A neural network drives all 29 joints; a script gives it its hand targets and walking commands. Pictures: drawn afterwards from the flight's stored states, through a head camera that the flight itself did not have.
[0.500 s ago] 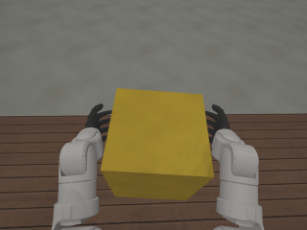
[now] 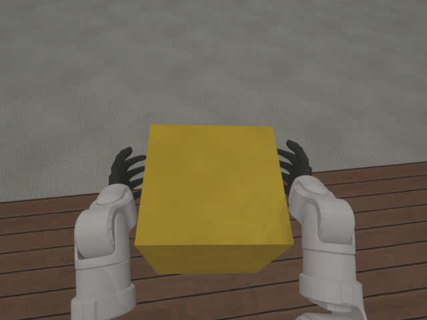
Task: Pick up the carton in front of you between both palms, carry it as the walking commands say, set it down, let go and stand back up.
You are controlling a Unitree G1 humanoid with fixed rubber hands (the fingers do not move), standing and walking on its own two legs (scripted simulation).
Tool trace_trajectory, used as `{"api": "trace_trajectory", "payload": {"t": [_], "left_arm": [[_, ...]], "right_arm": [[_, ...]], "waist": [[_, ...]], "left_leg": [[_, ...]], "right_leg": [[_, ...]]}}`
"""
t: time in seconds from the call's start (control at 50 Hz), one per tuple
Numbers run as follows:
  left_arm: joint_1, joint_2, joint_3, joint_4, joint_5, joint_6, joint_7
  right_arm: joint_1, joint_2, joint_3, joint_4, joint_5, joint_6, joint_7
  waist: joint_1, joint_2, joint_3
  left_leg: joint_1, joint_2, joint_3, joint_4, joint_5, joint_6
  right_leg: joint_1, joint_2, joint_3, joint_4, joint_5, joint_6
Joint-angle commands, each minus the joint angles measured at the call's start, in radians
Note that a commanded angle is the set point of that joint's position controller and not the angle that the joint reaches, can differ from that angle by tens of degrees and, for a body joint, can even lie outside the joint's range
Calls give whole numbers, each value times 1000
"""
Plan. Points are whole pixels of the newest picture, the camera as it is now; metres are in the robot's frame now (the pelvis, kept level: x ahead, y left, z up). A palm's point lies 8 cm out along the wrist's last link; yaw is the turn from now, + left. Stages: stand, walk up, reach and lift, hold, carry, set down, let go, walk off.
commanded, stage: carry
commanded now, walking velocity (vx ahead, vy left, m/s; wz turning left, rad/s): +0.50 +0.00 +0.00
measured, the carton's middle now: (209, 207) +0.32 -0.01 +0.04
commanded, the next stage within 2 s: none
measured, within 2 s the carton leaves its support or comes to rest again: neither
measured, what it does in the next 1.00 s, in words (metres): goes down: right foot 0.03 m lower, then left foot 0.03 m lower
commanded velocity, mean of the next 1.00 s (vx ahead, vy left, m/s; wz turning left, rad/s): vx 0.50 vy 0.00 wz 0.00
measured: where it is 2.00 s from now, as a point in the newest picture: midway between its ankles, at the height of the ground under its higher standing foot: (209, 163)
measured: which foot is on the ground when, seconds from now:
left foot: down 0.00-0.02, up 0.04-0.54, down 0.56-1.00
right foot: up 0.00-0.02, down 0.04-0.56, up 0.58-1.00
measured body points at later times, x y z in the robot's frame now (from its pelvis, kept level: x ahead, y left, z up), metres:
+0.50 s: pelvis +0.31 -0.02 -0.03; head +0.32 -0.03 +0.42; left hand +0.64 +0.14 +0.08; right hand +0.65 -0.17 +0.07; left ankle +0.46 +0.07 -0.74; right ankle +0.14 -0.07 -0.74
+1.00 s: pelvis +0.61 -0.03 -0.05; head +0.63 -0.03 +0.40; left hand +0.95 +0.11 +0.04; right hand +0.94 -0.20 +0.05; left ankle +0.48 +0.04 -0.78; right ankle +0.76 -0.15 -0.76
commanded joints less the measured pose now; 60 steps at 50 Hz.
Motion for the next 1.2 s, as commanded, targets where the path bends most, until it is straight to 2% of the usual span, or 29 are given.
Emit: {"api": "trace_trajectory", "payload": {"t": [0.0,0.02,0.04,0.06,0.08,0.1,0.14,0.18,0.3,0.44,0.5,0.52,0.54,0.56,0.58,0.6,0.62,0.66,0.7,0.82,0.96,1.0,1.04,1.06,1.08,1.1,1.12,1.16,1.18], "left_arm": [[-483,-592,-536,-1,-112,-4,5],[-470,-571,-514,15,-108,2,4],[-505,-539,-506,34,-99,8,10],[-468,-564,-516,46,-122,11,11],[-492,-614,-535,31,-148,3,5],[-549,-677,-558,5,-175,-6,-7],[-692,-773,-622,-33,-230,-32,-36],[-728,-807,-657,-46,-260,-55,-60],[-620,-769,-675,-43,-260,-75,-68],[-542,-675,-633,-29,-228,-43,-42],[-547,-662,-627,-2,-220,-22,-33],[-569,-660,-624,1,-219,-14,-30],[-586,-649,-613,7,-214,-7,-25],[-573,-661,-608,34,-209,4,-21],[-548,-656,-599,30,-208,7,-16],[-583,-674,-594,17,-200,5,-10],[-614,-709,-582,15,-188,-2,-8],[-630,-755,-563,21,-156,-23,-13],[-615,-782,-568,32,-132,-44,-20],[-554,-776,-607,18,-122,-78,-22],[-539,-674,-604,-36,-138,-50,-9],[-522,-637,-581,-26,-129,-33,-4],[-484,-604,-553,-4,-120,-21,1],[-477,-590,-534,3,-114,-14,3],[-459,-558,-511,21,-112,-8,4],[-489,-537,-515,28,-112,-4,13],[-459,-587,-527,31,-138,-4,9],[-576,-690,-572,-14,-184,-17,-11],[-637,-735,-603,-31,-207,-28,-24]], "right_arm": [[-478,673,608,-47,186,34,19],[-493,662,597,-42,182,42,11],[-493,693,594,-14,181,52,6],[-471,678,580,-6,177,58,0],[-500,702,579,-39,174,56,-2],[-540,736,574,-52,170,50,-2],[-555,786,559,-35,139,32,6],[-540,807,575,-23,124,8,14],[-463,780,610,-46,119,-24,13],[-438,684,589,-86,112,16,0],[-409,638,546,-54,91,39,-2],[-399,626,530,-42,85,44,-4],[-382,607,507,-24,81,51,-5],[-391,572,497,-10,73,53,-13],[-381,596,509,10,90,53,-17],[-399,650,524,3,115,47,-9],[-459,702,550,-18,138,40,3],[-582,799,614,-51,197,18,34],[-621,843,655,-53,232,-7,57],[-527,826,660,-33,221,-37,67],[-450,724,626,-47,191,-14,39],[-438,698,618,-36,182,1,29],[-455,683,614,-42,182,18,19],[-474,665,603,-46,177,25,11],[-483,660,595,-39,175,36,2],[-450,675,577,-7,168,46,-2],[-469,674,580,-36,170,49,-7],[-531,742,571,-46,160,41,-3],[-543,764,565,-46,149,32,2]], "waist": [[99,74,-313],[105,-37,-391],[105,-246,-465],[148,-238,-490],[151,-220,-455],[135,-87,-386],[82,-21,-316],[79,-53,-316],[121,-70,-313],[176,-89,-228],[103,-105,-273],[54,-69,-308],[32,33,-367],[36,245,-453],[-11,264,-537],[-11,178,-452],[-6,81,-386],[34,25,-315],[45,59,-313],[1,96,-313],[-37,120,-230],[-6,139,-227],[72,100,-290],[104,30,-345],[91,-103,-409],[115,-342,-508],[130,-233,-484],[117,-51,-357],[99,-24,-331]], "left_leg": [[0,167,-14,344,856,2],[-217,124,6,549,436,-18],[-566,-27,-23,817,-148,-59],[-721,-24,-89,968,-175,-52],[-790,18,-111,995,-115,-30],[-754,60,-112,928,-37,-20],[-644,109,-109,763,46,-24],[-600,116,-84,668,82,-37],[-725,105,-17,401,314,-50],[-598,24,69,-3,596,-5],[-300,-2,87,-96,628,26],[-145,23,86,-134,647,22],[92,171,-59,-31,840,27],[384,439,-424,113,1096,186],[438,486,-659,0,663,309],[321,422,-638,-71,441,279],[202,388,-562,-100,389,236],[9,344,-442,-145,409,186],[-62,312,-361,-169,412,161],[102,270,-221,-118,809,137],[174,199,-118,-63,864,96],[144,204,-101,-2,908,66],[65,175,-30,238,919,15],[-101,148,-13,428,682,-8],[-336,75,17,602,94,-31],[-620,-51,-55,902,-160,-58],[-704,8,-107,951,-114,-35],[-708,70,-101,866,-5,-19],[-675,98,-104,790,30,-23]], "right_leg": [[403,21,-34,-81,46,-15],[647,-140,127,49,273,-13],[921,-400,547,98,477,-184],[964,-406,643,57,294,-274],[882,-368,654,-9,46,-265],[734,-324,574,-48,-33,-217],[515,-281,448,-104,-42,-156],[469,-252,370,-124,-20,-143],[647,-185,230,-65,383,-95],[706,-103,142,4,407,-66],[618,-101,104,197,467,-28],[549,-80,64,356,390,-2],[334,-48,44,583,23,19],[-3,65,71,828,-636,59],[-165,90,119,1016,-705,54],[-222,50,144,1011,-633,24],[-212,16,145,948,-564,19],[-141,-32,139,796,-514,27],[-85,-44,107,691,-473,42],[-196,-51,56,414,-251,61],[-103,5,-9,54,0,19],[34,25,-18,-27,32,-5],[300,45,-55,-102,50,-13],[511,-36,24,-54,90,-5],[732,-255,264,106,464,-17],[940,-411,625,40,295,-225],[886,-380,656,-14,40,-238],[664,-311,514,-67,-21,-184],[577,-296,461,-88,-6,-167]]}}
